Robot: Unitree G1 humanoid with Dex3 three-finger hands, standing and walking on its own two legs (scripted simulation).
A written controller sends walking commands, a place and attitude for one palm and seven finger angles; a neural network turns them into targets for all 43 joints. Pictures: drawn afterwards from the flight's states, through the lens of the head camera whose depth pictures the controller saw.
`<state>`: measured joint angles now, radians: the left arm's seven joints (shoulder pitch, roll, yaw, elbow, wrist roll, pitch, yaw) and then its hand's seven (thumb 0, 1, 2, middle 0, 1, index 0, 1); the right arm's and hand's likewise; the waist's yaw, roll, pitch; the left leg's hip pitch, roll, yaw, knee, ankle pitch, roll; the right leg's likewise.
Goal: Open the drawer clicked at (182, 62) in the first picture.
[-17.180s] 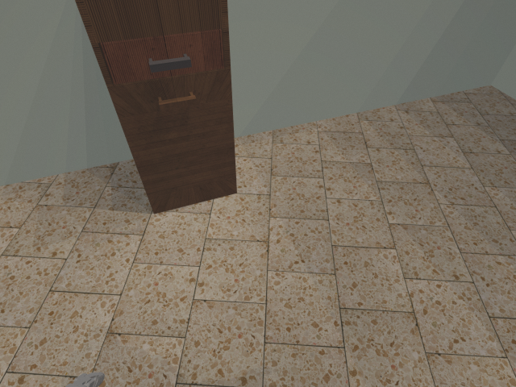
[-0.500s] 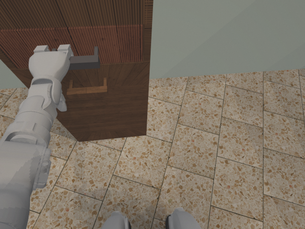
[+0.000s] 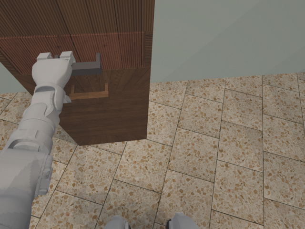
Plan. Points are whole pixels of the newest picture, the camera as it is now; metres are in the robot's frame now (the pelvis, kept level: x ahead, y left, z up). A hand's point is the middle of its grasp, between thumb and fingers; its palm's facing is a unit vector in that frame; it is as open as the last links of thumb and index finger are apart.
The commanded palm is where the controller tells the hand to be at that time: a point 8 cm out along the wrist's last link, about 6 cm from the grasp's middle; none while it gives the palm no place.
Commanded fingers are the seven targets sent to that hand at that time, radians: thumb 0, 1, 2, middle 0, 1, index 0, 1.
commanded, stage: close the thumb around the handle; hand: left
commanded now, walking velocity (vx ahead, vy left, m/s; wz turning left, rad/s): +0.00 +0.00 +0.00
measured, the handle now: (77, 63) +0.57 +0.19 +0.04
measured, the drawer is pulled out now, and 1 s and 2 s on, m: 0.00 0.02 0.07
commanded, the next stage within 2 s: pull the drawer open in 0.38 s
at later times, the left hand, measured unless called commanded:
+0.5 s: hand (62, 85) +0.50 +0.23 +0.02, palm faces -0.06 -0.02 -1.00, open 6.1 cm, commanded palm +0.49 +0.20 +0.07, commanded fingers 0.00 0.90 0.90 -0.40 -1.35 -0.40 -1.35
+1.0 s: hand (61, 90) +0.48 +0.23 +0.02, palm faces -0.05 -0.02 -1.00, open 6.2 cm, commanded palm +0.47 +0.19 +0.07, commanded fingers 0.00 0.90 0.90 -0.40 -1.35 -0.40 -1.35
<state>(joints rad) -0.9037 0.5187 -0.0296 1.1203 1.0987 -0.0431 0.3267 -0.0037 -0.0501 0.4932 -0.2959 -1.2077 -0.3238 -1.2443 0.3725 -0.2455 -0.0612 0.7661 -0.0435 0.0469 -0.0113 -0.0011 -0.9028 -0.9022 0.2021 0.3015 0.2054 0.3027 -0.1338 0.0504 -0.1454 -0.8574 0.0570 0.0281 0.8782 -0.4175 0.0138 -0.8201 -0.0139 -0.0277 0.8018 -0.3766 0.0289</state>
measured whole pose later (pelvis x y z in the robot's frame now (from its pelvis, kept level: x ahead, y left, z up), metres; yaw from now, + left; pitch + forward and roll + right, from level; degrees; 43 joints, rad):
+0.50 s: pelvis +0.00 +0.00 +0.00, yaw +0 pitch +23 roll -3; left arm -0.91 0.51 -0.05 1.13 1.09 -0.01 0.32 0.00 0.67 0.78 -0.35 -1.30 -0.33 -1.34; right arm 0.38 -0.24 -0.07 0.77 -0.05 0.05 -0.01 0.00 -0.90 -0.90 0.20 0.30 0.21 0.30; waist -0.13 0.05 -0.14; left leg -0.85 0.05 0.02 0.87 -0.42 0.01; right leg -0.81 -0.01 -0.03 0.80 -0.38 0.03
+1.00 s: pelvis +0.02 +0.00 +0.01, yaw +2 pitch +21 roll -2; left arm -0.76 0.42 -0.09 0.97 1.07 0.01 0.34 0.00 0.68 0.78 -0.33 -1.33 -0.31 -1.34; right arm 0.31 -0.24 -0.08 0.77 -0.04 0.07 0.00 0.00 -0.90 -0.90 0.20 0.30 0.21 0.30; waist -0.07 0.06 -0.15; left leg -0.75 0.04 0.01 0.82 -0.43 0.00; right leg -0.71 -0.02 -0.04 0.75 -0.40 0.02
